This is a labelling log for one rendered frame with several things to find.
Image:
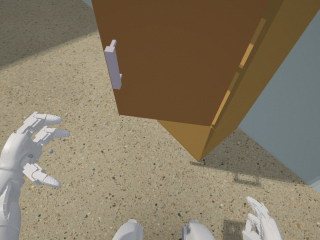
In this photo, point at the robot right shin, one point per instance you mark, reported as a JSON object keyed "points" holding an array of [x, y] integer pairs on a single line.
{"points": [[193, 221]]}

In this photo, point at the robot left forearm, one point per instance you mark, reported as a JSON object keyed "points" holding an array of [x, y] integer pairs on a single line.
{"points": [[10, 211]]}

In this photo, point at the cupboard door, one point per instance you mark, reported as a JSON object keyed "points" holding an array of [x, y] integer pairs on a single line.
{"points": [[177, 57]]}

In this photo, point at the robot left thigh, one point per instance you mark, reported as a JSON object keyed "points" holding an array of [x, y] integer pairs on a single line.
{"points": [[129, 231]]}

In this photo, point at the left robot hand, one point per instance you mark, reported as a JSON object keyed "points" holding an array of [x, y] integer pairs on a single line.
{"points": [[18, 147]]}

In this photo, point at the right robot hand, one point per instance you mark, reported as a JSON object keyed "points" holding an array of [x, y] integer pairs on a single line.
{"points": [[266, 227]]}

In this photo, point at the handle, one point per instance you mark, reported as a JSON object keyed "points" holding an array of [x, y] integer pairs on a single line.
{"points": [[112, 63]]}

